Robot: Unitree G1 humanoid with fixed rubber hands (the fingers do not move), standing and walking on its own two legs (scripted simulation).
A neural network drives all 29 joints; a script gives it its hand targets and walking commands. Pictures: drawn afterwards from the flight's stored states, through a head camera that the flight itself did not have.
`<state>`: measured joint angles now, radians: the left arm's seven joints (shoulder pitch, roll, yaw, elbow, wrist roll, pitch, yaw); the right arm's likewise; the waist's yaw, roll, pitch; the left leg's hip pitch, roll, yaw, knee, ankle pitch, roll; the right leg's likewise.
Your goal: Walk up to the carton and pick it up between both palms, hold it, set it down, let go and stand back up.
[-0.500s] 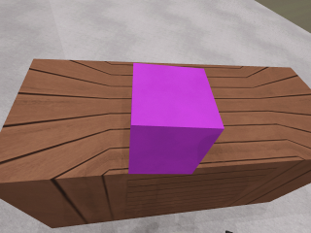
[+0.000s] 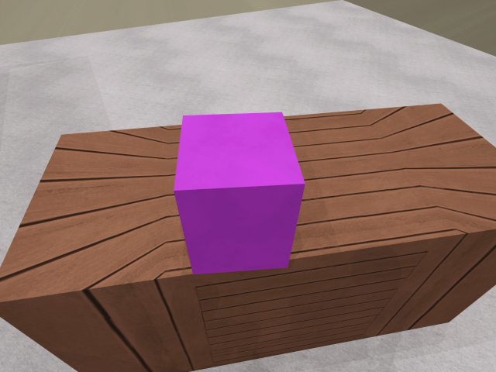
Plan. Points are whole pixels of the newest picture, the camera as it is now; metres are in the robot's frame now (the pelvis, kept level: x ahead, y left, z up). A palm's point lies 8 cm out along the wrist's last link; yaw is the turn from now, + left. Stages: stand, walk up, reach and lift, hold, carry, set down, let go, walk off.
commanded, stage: walk up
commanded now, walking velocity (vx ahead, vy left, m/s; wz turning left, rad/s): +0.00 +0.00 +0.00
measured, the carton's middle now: (237, 194) +0.46 +0.01 +0.03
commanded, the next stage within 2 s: none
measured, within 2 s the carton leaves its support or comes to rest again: neither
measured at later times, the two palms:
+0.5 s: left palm out of the picture -0.02 +0.26 -0.17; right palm out of the picture -0.01 -0.23 -0.16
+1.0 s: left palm out of the picture -0.08 +0.27 -0.15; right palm out of the picture -0.07 -0.15 -0.15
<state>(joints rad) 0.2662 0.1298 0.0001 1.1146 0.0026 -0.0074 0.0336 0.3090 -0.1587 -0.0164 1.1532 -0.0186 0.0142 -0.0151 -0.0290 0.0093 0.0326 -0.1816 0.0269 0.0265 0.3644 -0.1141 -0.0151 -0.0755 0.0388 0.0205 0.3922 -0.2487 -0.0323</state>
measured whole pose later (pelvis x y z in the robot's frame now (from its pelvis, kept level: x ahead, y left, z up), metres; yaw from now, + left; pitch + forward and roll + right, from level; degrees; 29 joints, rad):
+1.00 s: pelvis -0.08 +0.06 +0.00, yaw -1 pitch -3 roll +0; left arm 0.26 0.12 0.02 1.15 0.01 0.02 0.05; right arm 0.26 -0.13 -0.02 1.10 -0.01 0.00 -0.05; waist -0.01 0.01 0.06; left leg -0.14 -0.08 0.07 0.41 -0.22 0.10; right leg -0.10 -0.02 0.03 0.45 -0.30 0.02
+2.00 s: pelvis -0.01 +0.01 -0.01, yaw +1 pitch -2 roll +2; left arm 0.45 0.09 0.03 1.09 0.03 -0.05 0.05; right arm 0.22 -0.22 -0.08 1.01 -0.03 0.02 0.00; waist 0.02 0.07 0.06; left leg -0.55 0.06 0.00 1.03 -0.26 -0.05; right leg -0.10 -0.05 -0.13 0.51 -0.38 -0.02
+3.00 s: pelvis +0.11 -0.01 -0.01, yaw +1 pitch -2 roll +1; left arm 0.32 0.11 0.02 1.13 0.01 -0.03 0.04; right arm 0.24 -0.12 -0.03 1.16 0.00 0.01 -0.04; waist 0.00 0.00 0.08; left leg -0.14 0.10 0.07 0.44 -0.24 -0.08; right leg -0.01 0.05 -0.05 0.41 -0.36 -0.07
